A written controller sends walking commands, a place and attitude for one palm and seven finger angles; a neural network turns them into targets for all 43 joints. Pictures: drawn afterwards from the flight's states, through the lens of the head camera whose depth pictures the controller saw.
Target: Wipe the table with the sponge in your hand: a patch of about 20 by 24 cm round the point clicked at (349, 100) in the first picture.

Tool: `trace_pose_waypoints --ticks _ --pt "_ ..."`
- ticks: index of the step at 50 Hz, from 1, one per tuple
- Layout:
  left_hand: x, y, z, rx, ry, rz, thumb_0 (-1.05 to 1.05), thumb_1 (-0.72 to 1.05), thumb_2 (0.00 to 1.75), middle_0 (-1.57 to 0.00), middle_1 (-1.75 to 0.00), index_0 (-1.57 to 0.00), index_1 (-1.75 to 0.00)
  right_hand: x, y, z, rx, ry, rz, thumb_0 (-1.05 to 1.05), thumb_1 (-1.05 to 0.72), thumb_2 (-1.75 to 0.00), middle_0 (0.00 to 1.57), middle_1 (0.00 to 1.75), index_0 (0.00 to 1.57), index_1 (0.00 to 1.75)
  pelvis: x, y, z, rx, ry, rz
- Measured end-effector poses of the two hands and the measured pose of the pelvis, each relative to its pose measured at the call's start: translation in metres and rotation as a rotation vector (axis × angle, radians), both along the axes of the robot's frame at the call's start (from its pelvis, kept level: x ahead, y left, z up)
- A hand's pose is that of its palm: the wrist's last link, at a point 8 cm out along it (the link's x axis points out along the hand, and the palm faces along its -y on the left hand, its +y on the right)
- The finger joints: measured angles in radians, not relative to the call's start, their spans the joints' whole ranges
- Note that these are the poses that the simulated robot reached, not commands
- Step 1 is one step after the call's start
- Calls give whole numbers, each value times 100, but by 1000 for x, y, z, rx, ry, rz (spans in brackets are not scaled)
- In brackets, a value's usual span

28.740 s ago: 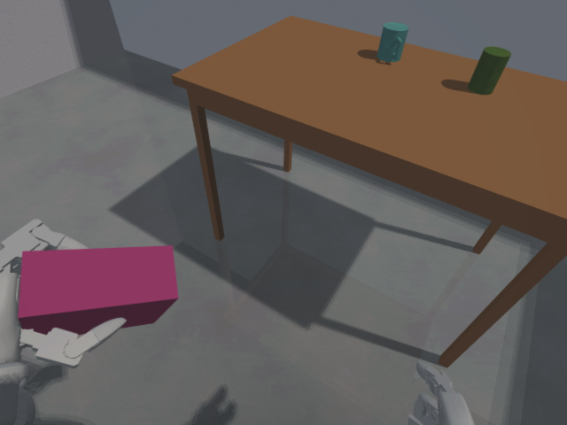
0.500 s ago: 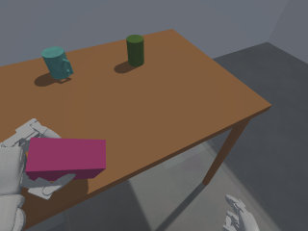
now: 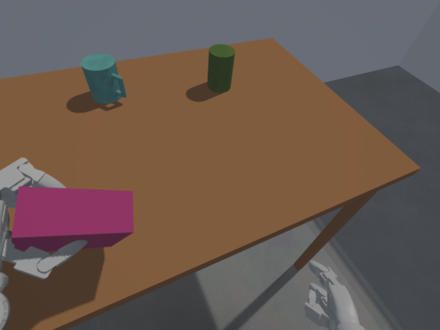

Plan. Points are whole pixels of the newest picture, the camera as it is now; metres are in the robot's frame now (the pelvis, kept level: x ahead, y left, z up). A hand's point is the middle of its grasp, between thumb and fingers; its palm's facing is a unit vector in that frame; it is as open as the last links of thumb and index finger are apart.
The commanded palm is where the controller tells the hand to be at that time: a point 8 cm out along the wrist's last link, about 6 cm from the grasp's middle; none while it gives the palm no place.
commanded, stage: come to a stop and stand still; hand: left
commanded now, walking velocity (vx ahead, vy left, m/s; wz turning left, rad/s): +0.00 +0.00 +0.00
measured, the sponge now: (90, 221) +0.24 +0.22 +0.11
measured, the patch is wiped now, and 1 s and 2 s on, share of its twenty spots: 0.00 0.00 0.00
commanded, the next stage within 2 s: look again from close up in 0.08 s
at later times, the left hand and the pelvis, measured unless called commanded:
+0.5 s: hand (54, 242) +0.19 +0.23 +0.15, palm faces +0.36 -0.86 -0.37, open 9.8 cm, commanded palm +0.13 +0.27 +0.18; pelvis -0.03 -0.01 +0.00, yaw +0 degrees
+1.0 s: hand (17, 177) +0.22 +0.26 +0.23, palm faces +0.53 -0.73 -0.44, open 9.8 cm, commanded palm +0.13 +0.25 +0.18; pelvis -0.02 -0.04 +0.00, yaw +2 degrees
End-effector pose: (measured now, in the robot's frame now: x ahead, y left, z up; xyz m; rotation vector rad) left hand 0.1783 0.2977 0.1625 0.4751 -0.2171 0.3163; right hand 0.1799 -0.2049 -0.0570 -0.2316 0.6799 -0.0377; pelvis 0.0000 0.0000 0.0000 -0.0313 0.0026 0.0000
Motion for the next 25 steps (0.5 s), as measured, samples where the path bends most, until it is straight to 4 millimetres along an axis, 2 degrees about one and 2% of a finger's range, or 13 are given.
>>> trace_pose_waypoints --ticks 4,10,14,20,25 --pt "-7 0 0 -31 -30 24 -1 -47 104 -76 -135 -77 -134 -5 0 -1 -22 18 20 1 -90 -90 21 30 20 30 -6 1 0 5 -10 0" --pt "-10 -15 16 -16 -92 -25 -1 -47 104 -76 -135 -77 -134 -16 -4 -3 -12 11 6 1 -90 -90 21 30 20 30 -14 1 0 15 -26 -4" --pt "-13 -17 20 11 -79 -35 -1 -47 105 -76 -135 -77 -135 -26 -9 -4 9 10 -30 1 -90 -90 21 30 20 30 -18 -2 2 7 -26 -2" --pt "-24 -17 8 -11 -27 -1 -1 -47 105 -76 -135 -77 -135 -45 -24 -6 -6 29 -63 1 -90 -90 21 30 20 30 -24 -9 3 5 -21 -8" --pt "-30 -26 2 -44 -24 6 -1 -47 105 -76 -135 -76 -135 -54 -36 -7 -34 41 -63 1 -90 -90 21 30 20 30 -28 -14 3 9 -26 -5"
